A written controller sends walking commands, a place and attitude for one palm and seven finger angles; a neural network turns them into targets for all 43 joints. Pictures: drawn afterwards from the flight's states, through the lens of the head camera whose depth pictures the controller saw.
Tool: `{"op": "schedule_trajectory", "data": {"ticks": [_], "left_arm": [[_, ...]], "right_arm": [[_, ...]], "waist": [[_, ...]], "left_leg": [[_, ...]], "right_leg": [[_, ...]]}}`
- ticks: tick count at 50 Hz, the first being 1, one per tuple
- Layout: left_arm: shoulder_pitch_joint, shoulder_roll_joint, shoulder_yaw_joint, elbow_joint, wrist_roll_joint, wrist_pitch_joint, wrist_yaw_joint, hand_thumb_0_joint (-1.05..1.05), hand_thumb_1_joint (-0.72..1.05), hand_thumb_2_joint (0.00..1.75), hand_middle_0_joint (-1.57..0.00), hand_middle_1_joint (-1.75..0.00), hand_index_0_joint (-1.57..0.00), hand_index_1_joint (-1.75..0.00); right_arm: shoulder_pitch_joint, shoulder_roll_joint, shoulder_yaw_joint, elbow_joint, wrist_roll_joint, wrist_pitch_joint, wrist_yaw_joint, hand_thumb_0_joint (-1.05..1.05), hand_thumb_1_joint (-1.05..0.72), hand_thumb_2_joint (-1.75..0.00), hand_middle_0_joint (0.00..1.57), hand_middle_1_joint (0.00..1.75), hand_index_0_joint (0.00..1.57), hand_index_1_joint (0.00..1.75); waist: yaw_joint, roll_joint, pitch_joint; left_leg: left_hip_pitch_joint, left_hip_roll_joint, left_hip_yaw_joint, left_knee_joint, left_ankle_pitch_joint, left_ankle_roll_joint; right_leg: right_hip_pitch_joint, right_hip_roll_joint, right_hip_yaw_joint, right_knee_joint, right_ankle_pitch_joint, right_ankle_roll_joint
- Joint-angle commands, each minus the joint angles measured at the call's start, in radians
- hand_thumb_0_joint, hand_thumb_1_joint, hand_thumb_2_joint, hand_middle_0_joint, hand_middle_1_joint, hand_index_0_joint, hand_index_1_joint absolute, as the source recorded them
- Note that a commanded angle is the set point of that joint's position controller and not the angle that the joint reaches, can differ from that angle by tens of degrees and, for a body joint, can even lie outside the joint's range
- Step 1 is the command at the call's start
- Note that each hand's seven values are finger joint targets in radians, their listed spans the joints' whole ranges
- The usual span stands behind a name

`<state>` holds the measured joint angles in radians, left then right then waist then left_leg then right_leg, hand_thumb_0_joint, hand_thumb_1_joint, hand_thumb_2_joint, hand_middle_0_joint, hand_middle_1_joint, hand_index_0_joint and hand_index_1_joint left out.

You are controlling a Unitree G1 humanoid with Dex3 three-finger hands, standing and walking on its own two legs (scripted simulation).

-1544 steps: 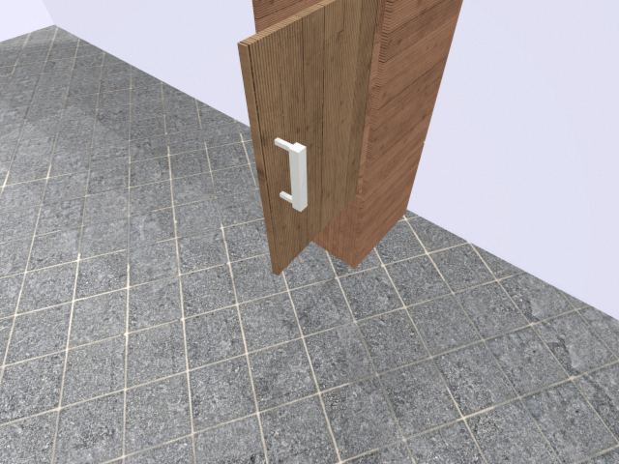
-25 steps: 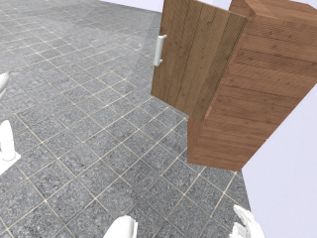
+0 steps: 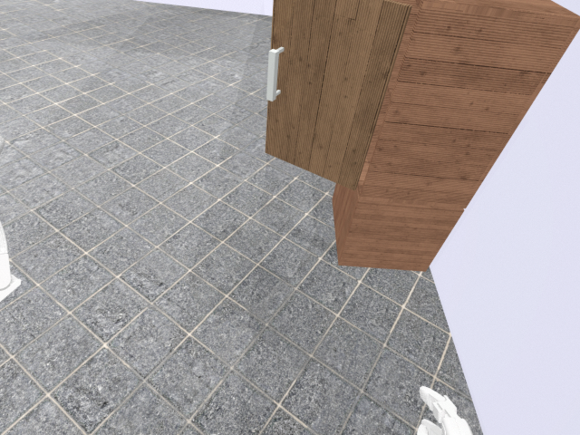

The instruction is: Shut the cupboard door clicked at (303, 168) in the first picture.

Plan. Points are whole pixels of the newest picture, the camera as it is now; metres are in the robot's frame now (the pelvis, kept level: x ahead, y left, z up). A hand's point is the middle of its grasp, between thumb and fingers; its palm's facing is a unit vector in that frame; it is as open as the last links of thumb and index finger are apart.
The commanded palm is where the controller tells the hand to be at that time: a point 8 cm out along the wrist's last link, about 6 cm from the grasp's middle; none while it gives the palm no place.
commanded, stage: stop stepping back and stand still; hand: left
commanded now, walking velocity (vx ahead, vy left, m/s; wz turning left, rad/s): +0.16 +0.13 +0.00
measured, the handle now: (276, 74) +1.13 +0.11 +0.00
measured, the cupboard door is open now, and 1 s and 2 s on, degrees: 61 61 61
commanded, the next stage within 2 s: let the arm hang, fingers relaxed in 1.00 s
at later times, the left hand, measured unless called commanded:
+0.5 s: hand (60, 239) +0.24 +0.25 +0.21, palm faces +0.35 -0.69 -0.64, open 7.4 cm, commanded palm +0.17 +0.31 +0.19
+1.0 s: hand (77, 208) +0.29 +0.26 +0.20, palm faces +0.34 -0.71 -0.62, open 7.4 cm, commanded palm +0.22 +0.30 +0.19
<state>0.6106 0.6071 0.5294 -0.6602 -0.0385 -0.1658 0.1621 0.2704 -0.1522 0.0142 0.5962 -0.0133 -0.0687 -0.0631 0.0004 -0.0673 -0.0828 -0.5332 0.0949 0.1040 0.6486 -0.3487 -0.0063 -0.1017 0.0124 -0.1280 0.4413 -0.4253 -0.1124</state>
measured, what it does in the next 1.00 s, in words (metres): steps on the spot: left foot, then right foot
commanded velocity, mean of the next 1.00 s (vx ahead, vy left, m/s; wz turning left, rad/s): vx -0.05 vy -0.02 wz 0.00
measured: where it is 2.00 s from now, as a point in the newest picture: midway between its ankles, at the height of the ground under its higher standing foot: outside the picture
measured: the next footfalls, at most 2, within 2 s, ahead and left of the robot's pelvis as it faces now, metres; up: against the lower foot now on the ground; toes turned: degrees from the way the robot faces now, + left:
left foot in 0.26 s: +0.12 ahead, +0.15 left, +0.00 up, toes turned +3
right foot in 0.42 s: +0.02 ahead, -0.08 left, +0.00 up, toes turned -3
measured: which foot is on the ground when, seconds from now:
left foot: up 0.00-0.24, down 0.26-1.00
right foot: down 0.00-0.26, up 0.28-0.40, down 0.42-1.00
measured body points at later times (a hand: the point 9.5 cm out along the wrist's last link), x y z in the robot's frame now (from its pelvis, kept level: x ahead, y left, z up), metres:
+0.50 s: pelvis +0.03 +0.01 +0.00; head +0.07 +0.01 +0.45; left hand +0.21 +0.29 +0.24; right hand +0.17 -0.20 -0.11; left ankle +0.09 +0.15 -0.71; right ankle -0.02 -0.07 -0.73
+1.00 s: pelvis +0.07 +0.01 +0.01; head +0.11 +0.02 +0.45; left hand +0.26 +0.30 +0.23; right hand +0.26 -0.24 -0.06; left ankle +0.08 +0.15 -0.72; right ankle -0.02 -0.07 -0.73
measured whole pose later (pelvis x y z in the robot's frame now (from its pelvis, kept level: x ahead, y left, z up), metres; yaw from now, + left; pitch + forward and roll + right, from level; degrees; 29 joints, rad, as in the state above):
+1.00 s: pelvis +0.07 +0.01 +0.01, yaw -2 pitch +4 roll +0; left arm 0.64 0.55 0.53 -0.60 -0.05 -0.23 0.16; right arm 0.14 -0.21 0.00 0.52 0.03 -0.02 -0.06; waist -0.03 -0.02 0.00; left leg -0.37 0.07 0.05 0.62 -0.26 -0.02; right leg -0.15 0.04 -0.04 0.49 -0.39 -0.04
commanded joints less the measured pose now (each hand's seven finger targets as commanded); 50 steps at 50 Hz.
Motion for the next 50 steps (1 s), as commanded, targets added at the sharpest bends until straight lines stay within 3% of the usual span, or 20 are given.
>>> {"op": "schedule_trajectory", "data": {"ticks": [1, 2, 3, 6, 10, 11, 13, 16, 20, 21, 23, 26, 28, 31, 33, 36, 38, 42, 47, 50], "left_arm": [[-0.202, 0.156, 0.167, 0.014, -0.016, -0.072, 0.037, 0.00, 0.90, 0.90, -0.20, -0.30, -0.20, -0.30], [-0.197, 0.038, 0.058, 0.072, -0.014, -0.071, 0.028, 0.00, 0.90, 0.90, -0.20, -0.30, -0.20, -0.30], [-0.185, -0.019, -0.001, 0.106, -0.009, -0.057, 0.014, 0.00, 0.90, 0.90, -0.20, -0.30, -0.20, -0.30], [-0.323, -0.028, -0.047, 0.080, -0.003, -0.063, 0.014, 0.00, 0.90, 0.90, -0.20, -0.30, -0.20, -0.30], [-0.485, -0.033, -0.120, -0.030, 0.018, -0.072, 0.037, 0.00, 0.90, 0.90, -0.20, -0.30, -0.20, -0.30], [-0.484, -0.005, -0.104, -0.103, 0.012, -0.074, 0.038, 0.00, 0.90, 0.90, -0.20, -0.30, -0.20, -0.30], [-0.391, 0.039, -0.014, -0.242, 0.001, -0.108, 0.049, 0.00, 0.90, 0.90, -0.20, -0.30, -0.20, -0.30], [-0.154, 0.151, 0.158, -0.238, -0.024, -0.118, 0.033, 0.00, 0.90, 0.90, -0.20, -0.30, -0.20, -0.30], [0.057, 0.100, 0.202, -0.219, -0.035, -0.126, 0.028, 0.00, 0.90, 0.90, -0.20, -0.30, -0.20, -0.30], [0.117, 0.085, 0.205, -0.159, -0.037, -0.119, 0.025, 0.00, 0.90, 0.90, -0.20, -0.30, -0.20, -0.30], [0.093, 0.046, 0.158, -0.062, -0.036, -0.095, 0.024, 0.00, 0.90, 0.90, -0.20, -0.30, -0.20, -0.30], [0.054, -0.002, 0.111, 0.110, -0.023, -0.079, 0.033, 0.00, 0.90, 0.90, -0.20, -0.30, -0.20, -0.30], [-0.002, -0.027, 0.057, 0.211, -0.007, -0.068, 0.034, 0.00, 0.90, 0.90, -0.20, -0.30, -0.20, -0.30], [-0.187, -0.051, -0.034, 0.198, -0.006, -0.055, 0.028, 0.00, 0.90, 0.90, -0.20, -0.30, -0.20, -0.30], [-0.232, -0.056, -0.079, 0.078, 0.001, -0.057, 0.022, 0.00, 0.90, 0.90, -0.20, -0.30, -0.20, -0.30], [-0.283, 0.020, -0.042, -0.185, 0.015, -0.061, 0.028, 0.00, 0.90, 0.90, -0.20, -0.30, -0.20, -0.30], [-0.201, 0.026, -0.012, -0.260, 0.011, -0.068, 0.028, 0.00, 0.90, 0.90, -0.20, -0.30, -0.20, -0.30], [0.040, 0.091, 0.143, -0.195, -0.012, -0.090, 0.032, 0.00, 0.90, 0.90, -0.20, -0.30, -0.20, -0.30], [0.104, 0.037, 0.139, -0.013, -0.025, -0.091, 0.021, 0.00, 0.90, 0.90, -0.20, -0.30, -0.20, -0.30], [0.089, 0.009, 0.100, 0.068, -0.031, -0.067, 0.019, 0.00, 0.90, 0.90, -0.20, -0.30, -0.20, -0.30]], "right_arm": [[-0.149, -0.165, -0.059, -0.108, 0.009, -0.038, -0.005, 0.00, -0.90, -0.90, 0.20, 0.30, 0.20, 0.30], [-0.106, -0.160, -0.078, -0.093, 0.039, -0.040, -0.007, 0.00, -0.90, -0.90, 0.20, 0.30, 0.20, 0.30], [-0.120, -0.193, -0.100, -0.085, 0.041, -0.032, -0.009, 0.00, -0.90, -0.90, 0.20, 0.30, 0.20, 0.30], [-0.172, -0.162, -0.064, -0.079, 0.032, -0.013, -0.027, 0.00, -0.90, -0.90, 0.20, 0.30, 0.20, 0.30], [-0.163, -0.167, -0.066, -0.083, 0.017, -0.056, -0.048, 0.00, -0.90, -0.90, 0.20, 0.30, 0.20, 0.30], [-0.159, -0.187, -0.076, -0.097, 0.022, -0.070, -0.055, 0.00, -0.90, -0.90, 0.20, 0.30, 0.20, 0.30], [-0.141, -0.214, -0.078, -0.123, 0.013, -0.080, -0.045, 0.00, -0.90, -0.90, 0.20, 0.30, 0.20, 0.30], [-0.145, -0.166, -0.066, -0.114, 0.003, -0.095, -0.015, 0.00, -0.90, -0.90, 0.20, 0.30, 0.20, 0.30], [-0.148, -0.141, -0.052, -0.130, 0.024, -0.075, 0.017, 0.00, -0.90, -0.90, 0.20, 0.30, 0.20, 0.30], [-0.123, -0.139, -0.058, -0.133, 0.028, -0.066, 0.024, 0.00, -0.90, -0.90, 0.20, 0.30, 0.20, 0.30], [-0.121, -0.135, -0.063, -0.132, 0.030, -0.044, 0.031, 0.00, -0.90, -0.90, 0.20, 0.30, 0.20, 0.30], [-0.117, -0.145, -0.055, -0.090, 0.027, -0.037, 0.021, 0.00, -0.90, -0.90, 0.20, 0.30, 0.20, 0.30], [-0.115, -0.141, -0.048, -0.079, 0.031, -0.028, 0.006, 0.00, -0.90, -0.90, 0.20, 0.30, 0.20, 0.30], [-0.150, -0.162, -0.063, -0.068, 0.037, -0.035, -0.019, 0.00, -0.90, -0.90, 0.20, 0.30, 0.20, 0.30], [-0.134, -0.191, -0.078, -0.091, 0.043, -0.039, -0.024, 0.00, -0.90, -0.90, 0.20, 0.30, 0.20, 0.30], [-0.156, -0.177, -0.066, -0.128, 0.041, -0.053, -0.017, 0.00, -0.90, -0.90, 0.20, 0.30, 0.20, 0.30], [-0.161, -0.168, -0.060, -0.145, 0.045, -0.062, -0.004, 0.00, -0.90, -0.90, 0.20, 0.30, 0.20, 0.30], [-0.132, -0.154, -0.063, -0.166, 0.048, -0.027, 0.001, 0.00, -0.90, -0.90, 0.20, 0.30, 0.20, 0.30], [-0.119, -0.147, -0.049, -0.191, 0.050, 0.022, -0.002, 0.00, -0.90, -0.90, 0.20, 0.30, 0.20, 0.30], [-0.131, -0.158, -0.050, -0.186, 0.051, 0.030, -0.015, 0.00, -0.90, -0.90, 0.20, 0.30, 0.20, 0.30]], "waist": [[-0.021, -0.068, 0.111], [-0.023, -0.165, 0.074], [-0.025, -0.155, 0.186], [-0.015, -0.018, 0.262], [-0.026, 0.037, 0.163], [-0.040, 0.134, 0.138], [-0.028, 0.485, 0.018], [0.001, 0.338, -0.031], [0.002, 0.347, -0.061], [-0.005, 0.205, -0.072], [-0.016, -0.109, 0.012], [-0.023, -0.097, 0.004], [-0.021, -0.103, -0.004], [-0.032, -0.081, -0.040], [-0.022, -0.017, -0.108], [-0.003, 0.179, -0.092], [0.003, 0.236, -0.034], [-0.008, 0.263, -0.090], [-0.012, 0.078, -0.137], [-0.005, -0.032, -0.089]], "left_leg": [[-0.373, -0.016, -0.093, 0.594, -0.062, -0.008], [-0.382, 0.023, -0.161, 0.561, -0.059, -0.002], [-0.348, 0.019, -0.160, 0.535, 0.039, -0.005], [-0.045, 0.035, -0.060, 0.250, 0.039, 0.016], [0.341, -0.087, 0.067, 0.022, 0.121, 0.026], [0.426, -0.061, 0.003, -0.051, 0.106, 0.034], [0.516, 0.217, -0.525, -0.312, 0.084, 0.154], [0.285, 0.224, -0.491, -0.406, -0.039, 0.160], [0.075, 0.076, -0.107, -0.250, -0.158, 0.042], [0.062, 0.018, -0.048, -0.126, -0.135, 0.011], [-0.032, -0.055, -0.055, 0.179, -0.042, -0.022], [-0.064, -0.033, -0.079, 0.177, -0.060, -0.017], [0.045, -0.067, -0.032, 0.021, 0.020, -0.002], [0.330, -0.078, -0.015, -0.159, 0.339, 0.039], [0.536, 0.038, -0.114, -0.115, 0.739, 0.101], [0.544, 0.081, -0.160, -0.106, 0.948, 0.113], [0.434, 0.076, -0.146, -0.131, 0.854, 0.069], [0.316, 0.018, -0.074, -0.040, 0.765, 0.015], [0.117, -0.039, -0.045, -0.001, 0.286, -0.005], [0.114, -0.054, -0.044, -0.048, 0.193, 0.012]], "right_leg": [[0.032, -0.435, 0.544, -0.245, 0.226, -0.187], [0.071, -0.405, 0.498, -0.206, 0.102, -0.160], [-0.036, -0.352, 0.486, -0.203, 0.112, -0.133], [-0.258, -0.306, 0.238, -0.162, 0.071, -0.076], [-0.306, -0.181, 0.093, 0.026, 0.095, -0.023], [-0.338, -0.159, 0.066, 0.169, 0.145, 0.006], [-0.421, 0.000, 0.062, 0.510, -0.119, 0.090], [-0.250, -0.028, 0.152, 0.506, -0.120, 0.102], [0.046, -0.021, 0.074, 0.080, 0.035, 0.093], [0.047, -0.066, 0.157, -0.015, 0.037, 0.066], [-0.053, -0.295, 0.571, -0.191, 0.104, -0.039], [0.101, -0.277, 0.386, -0.019, 0.769, -0.044], [0.118, -0.211, 0.258, 0.057, 0.937, 0.011], [0.007, -0.150, 0.161, 0.140, 0.967, 0.124], [-0.118, -0.091, 0.122, 0.238, 0.867, 0.195], [-0.169, -0.042, 0.111, 0.201, 0.506, 0.168], [-0.104, -0.033, 0.101, 0.078, 0.415, 0.128], [0.044, -0.087, 0.144, 0.038, 0.784, 0.094], [0.213, -0.191, 0.241, 0.081, 1.229, 0.095], [0.179, -0.186, 0.218, 0.078, 1.212, 0.128]]}}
